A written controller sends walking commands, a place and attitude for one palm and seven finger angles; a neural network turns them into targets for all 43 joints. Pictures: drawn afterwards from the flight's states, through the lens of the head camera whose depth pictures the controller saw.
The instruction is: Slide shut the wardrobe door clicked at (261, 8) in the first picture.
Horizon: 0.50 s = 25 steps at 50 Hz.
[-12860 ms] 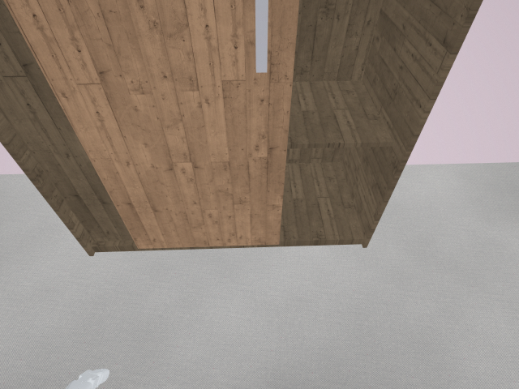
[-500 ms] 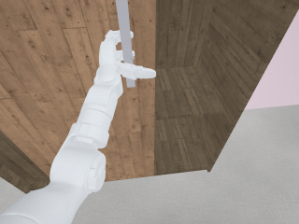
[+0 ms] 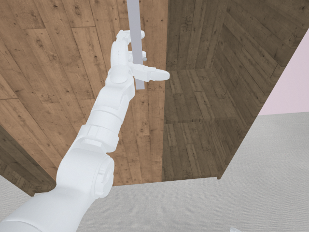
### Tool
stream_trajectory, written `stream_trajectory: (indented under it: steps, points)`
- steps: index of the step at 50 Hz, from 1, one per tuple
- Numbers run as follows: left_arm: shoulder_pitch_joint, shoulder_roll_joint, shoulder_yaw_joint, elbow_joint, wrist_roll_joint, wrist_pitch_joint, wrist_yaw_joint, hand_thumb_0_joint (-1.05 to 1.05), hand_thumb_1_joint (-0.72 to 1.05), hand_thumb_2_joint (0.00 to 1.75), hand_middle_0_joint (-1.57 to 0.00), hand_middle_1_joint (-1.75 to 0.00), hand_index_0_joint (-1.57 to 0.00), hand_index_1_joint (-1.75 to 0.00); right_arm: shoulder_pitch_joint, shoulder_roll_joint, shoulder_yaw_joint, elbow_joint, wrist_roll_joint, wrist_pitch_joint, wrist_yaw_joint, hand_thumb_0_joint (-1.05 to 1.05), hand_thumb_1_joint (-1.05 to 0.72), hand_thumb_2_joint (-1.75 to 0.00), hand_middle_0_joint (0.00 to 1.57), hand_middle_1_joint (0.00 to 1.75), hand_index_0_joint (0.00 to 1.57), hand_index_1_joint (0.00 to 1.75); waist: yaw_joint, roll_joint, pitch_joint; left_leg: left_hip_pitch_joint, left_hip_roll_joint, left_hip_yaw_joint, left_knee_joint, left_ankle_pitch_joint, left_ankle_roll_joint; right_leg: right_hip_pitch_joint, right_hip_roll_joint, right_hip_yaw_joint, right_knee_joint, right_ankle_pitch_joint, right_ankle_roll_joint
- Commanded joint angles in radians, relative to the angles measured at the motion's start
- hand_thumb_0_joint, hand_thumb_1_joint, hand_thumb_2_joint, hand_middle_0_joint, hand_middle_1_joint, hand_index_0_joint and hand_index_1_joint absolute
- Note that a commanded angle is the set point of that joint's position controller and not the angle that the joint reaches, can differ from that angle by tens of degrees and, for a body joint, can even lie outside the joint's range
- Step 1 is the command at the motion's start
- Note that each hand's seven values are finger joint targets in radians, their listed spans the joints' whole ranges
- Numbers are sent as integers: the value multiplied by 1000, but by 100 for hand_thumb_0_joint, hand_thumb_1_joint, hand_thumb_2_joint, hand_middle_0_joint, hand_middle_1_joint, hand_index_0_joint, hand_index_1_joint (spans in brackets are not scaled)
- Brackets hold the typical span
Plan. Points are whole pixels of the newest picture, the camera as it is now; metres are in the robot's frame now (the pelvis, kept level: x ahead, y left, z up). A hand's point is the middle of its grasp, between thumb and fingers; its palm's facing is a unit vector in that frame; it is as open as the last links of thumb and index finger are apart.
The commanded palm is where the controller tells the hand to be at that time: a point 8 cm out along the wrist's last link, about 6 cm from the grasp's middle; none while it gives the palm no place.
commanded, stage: slide the fingers in behind the handle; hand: left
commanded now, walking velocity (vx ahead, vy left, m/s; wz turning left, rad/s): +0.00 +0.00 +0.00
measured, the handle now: (136, 41) +0.52 +0.06 +0.25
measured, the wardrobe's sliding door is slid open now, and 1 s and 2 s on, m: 0.39 0.39 0.39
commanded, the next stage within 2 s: grip the handle and tug to test in 0.24 s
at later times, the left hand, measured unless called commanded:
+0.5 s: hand (145, 59) +0.46 +0.04 +0.23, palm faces +0.07 -1.00 +0.00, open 13.9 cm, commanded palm +0.44 +0.08 +0.23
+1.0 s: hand (144, 57) +0.47 +0.04 +0.23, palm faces +0.07 -1.00 +0.01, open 6.5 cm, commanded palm +0.44 +0.09 +0.23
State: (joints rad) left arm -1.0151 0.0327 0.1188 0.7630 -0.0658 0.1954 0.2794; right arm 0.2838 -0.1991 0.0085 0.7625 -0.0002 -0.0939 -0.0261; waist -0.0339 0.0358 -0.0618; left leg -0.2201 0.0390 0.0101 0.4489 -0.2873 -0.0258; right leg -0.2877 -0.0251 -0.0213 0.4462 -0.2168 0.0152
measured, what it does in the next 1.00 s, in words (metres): stands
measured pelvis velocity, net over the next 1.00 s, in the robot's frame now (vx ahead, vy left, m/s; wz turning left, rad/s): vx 0.01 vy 0.00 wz -0.01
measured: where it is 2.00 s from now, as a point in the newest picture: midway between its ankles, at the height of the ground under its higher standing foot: outside the picture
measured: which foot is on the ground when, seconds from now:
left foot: down 0.00-1.00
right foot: down 0.00-1.00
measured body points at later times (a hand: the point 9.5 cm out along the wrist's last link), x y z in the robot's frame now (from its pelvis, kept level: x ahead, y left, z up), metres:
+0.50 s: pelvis +0.01 +0.00 +0.00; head +0.01 -0.01 +0.45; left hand +0.45 +0.09 +0.23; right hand +0.10 -0.23 -0.12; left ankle -0.04 +0.13 -0.74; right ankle +0.01 -0.13 -0.74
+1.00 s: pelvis +0.01 +0.00 +0.00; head +0.02 -0.01 +0.45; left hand +0.46 +0.09 +0.24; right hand +0.12 -0.23 -0.12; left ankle -0.04 +0.13 -0.74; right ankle +0.01 -0.13 -0.74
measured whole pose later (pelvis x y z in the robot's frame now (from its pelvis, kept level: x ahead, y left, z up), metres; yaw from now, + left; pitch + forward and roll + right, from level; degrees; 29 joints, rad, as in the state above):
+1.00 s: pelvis +0.01 +0.00 +0.00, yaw -1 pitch +3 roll +0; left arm -0.95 0.03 0.13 0.63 -0.07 0.28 0.27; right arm 0.26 -0.20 0.01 0.74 0.00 -0.04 -0.03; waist -0.04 0.04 -0.06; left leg -0.19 0.04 0.02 0.42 -0.29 -0.02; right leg -0.26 -0.02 -0.01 0.42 -0.22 0.02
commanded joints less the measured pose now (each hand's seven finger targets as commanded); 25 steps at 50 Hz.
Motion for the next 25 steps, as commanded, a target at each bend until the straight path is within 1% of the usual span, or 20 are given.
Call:
stream_trajectory:
  steps: [1,3,4,5,6,7,8,10,11,12,13,14,15,17,18,19,20,22,24,25]
  points:
    - [-586,56,-29,-243,0,-67,-14,0,-50,30,-30,-120,-30,-120,-21,-110,-39,-109,3,-41,-6,0,-90,-90,20,30,20,30,-31,-119,-323,72,-30,32,-18,359,37,174,35,-25,-14,386,-29]
    - [-590,70,-23,-259,1,-68,-14,0,-50,30,-30,-120,-30,-120,-23,-110,-40,-113,3,-38,-8,0,-90,-90,20,30,20,30,-21,-120,-344,76,-30,28,-23,369,37,191,35,-23,-12,388,-31]
    - [-587,68,-26,-266,4,-68,-16,0,-50,30,-30,-120,-30,-120,-23,-109,-41,-112,2,-38,-9,0,-90,-90,20,30,20,30,-24,-120,-353,83,-28,29,-22,381,36,192,35,-24,-8,398,-32]
    - [-577,62,-26,-264,2,-64,-18,0,-50,30,-30,-120,-30,-120,-28,-106,-40,-114,4,-37,-8,0,-90,-90,20,30,20,30,-20,-88,-347,84,-30,35,-18,378,35,185,35,-22,-10,395,-32]
    - [-588,59,-30,-252,5,-61,-17,0,-50,30,-30,-120,-30,-120,-22,-105,-39,-107,3,-37,-8,0,-90,-90,20,30,20,30,-28,-84,-335,82,-30,36,-17,371,34,176,34,-23,-13,391,-31]
    - [-576,74,-20,-255,8,-64,-14,0,-50,30,-30,-120,-30,-120,-18,-110,-39,-110,0,-35,-8,0,-90,-90,20,30,20,30,-16,-106,-345,79,-29,29,-22,385,33,193,33,-26,-11,394,-33]
    - [-570,83,-12,-278,4,-65,-14,0,-50,30,-30,-120,-30,-120,-23,-110,-40,-114,1,-35,-7,0,-90,-90,20,30,20,30,-15,-106,-356,85,-28,32,-21,398,35,201,34,-23,-10,410,-34]
    - [-565,63,-25,-292,0,-63,-18,0,-50,30,-30,-120,-30,-120,-26,-107,-40,-119,2,-37,-6,0,-90,-90,20,30,20,30,-16,-99,-357,86,-31,35,-19,400,34,203,35,-24,-8,420,-33]
    - [-557,77,-17,-302,1,-65,-18,0,-50,30,-30,-120,-30,-120,-24,-108,-41,-119,2,-36,-5,0,-90,-90,20,30,20,30,-12,-109,-366,87,-28,33,-20,412,33,212,36,-25,-6,428,-35]
    - [-531,82,-10,-306,1,-65,-17,0,-50,30,-30,-120,-30,-120,-31,-110,-42,-124,0,-33,-6,0,-90,-90,20,30,20,30,0,-93,-374,93,-27,34,-21,432,32,223,34,-24,-3,438,-36]
    - [-525,83,-11,-319,-2,-63,-19,0,-50,30,-30,-120,-30,-120,-34,-108,-41,-126,2,-32,-4,0,-90,-90,20,30,20,30,-3,-104,-371,90,-27,35,-22,431,33,227,35,-25,-5,444,-35]
    - [-529,81,-14,-337,-2,-63,-19,0,-50,30,-30,-120,-30,-120,-35,-107,-42,-128,3,-32,-3,0,-90,-90,20,30,20,30,-3,-99,-377,94,-27,37,-22,435,31,229,35,-24,-5,448,-35]
    - [-527,56,-33,-351,-3,-61,-21,0,-50,30,-30,-120,-30,-120,-38,-104,-43,-130,5,-33,-1,0,-90,-90,20,30,20,30,-8,-92,-373,102,-26,38,-20,440,31,222,37,-25,-6,451,-35]
    - [-515,42,-45,-331,0,-55,-19,0,-50,30,-30,-120,-30,-120,-40,-105,-43,-129,5,-30,-1,0,-90,-90,20,30,20,30,-6,-90,-351,98,-22,33,-24,431,28,213,37,-30,-9,428,-36]
    - [-523,52,-39,-347,-1,-54,-16,0,-45,32,-30,-121,-30,-121,-39,-107,-44,-128,5,-31,0,0,-90,-90,20,30,20,30,-11,-102,-348,99,-21,32,-25,428,29,208,38,-29,-12,426,-35]
    - [-517,46,-40,-363,0,-51,-14,0,-41,34,-31,-121,-31,-121,-43,-105,-44,-132,4,-32,1,0,-90,-90,20,30,20,30,-8,-86,-360,104,-23,35,-22,432,29,209,38,-27,-9,431,-35]
    - [-521,51,-40,-374,0,-49,-12,0,-36,36,-32,-122,-32,-122,-42,-105,-45,-131,5,-32,1,0,-90,-90,20,30,20,30,-9,-101,-364,106,-21,34,-22,437,29,214,39,-29,-9,438,-35]
    - [-502,62,-37,-404,4,-47,-12,0,-27,40,-32,-123,-32,-123,-53,-105,-47,-139,4,-28,2,0,-90,-90,20,30,20,30,6,-64,-388,116,-24,37,-20,467,27,236,36,-26,-3,459,-39]
    - [-500,61,-34,-398,-2,-34,-14,0,-17,44,-33,-125,-33,-125,-53,-104,-43,-135,5,-24,1,0,-90,-90,20,30,20,30,-1,-79,-383,110,-26,39,-19,456,30,236,37,-25,-7,468,-36]
    - [-498,65,-29,-378,-2,-26,-15,0,-13,46,-34,-125,-34,-125,-49,-106,-44,-131,4,-21,-1,0,-90,-90,20,30,20,30,-6,-114,-368,103,-24,39,-22,450,30,233,39,-28,-10,467,-34]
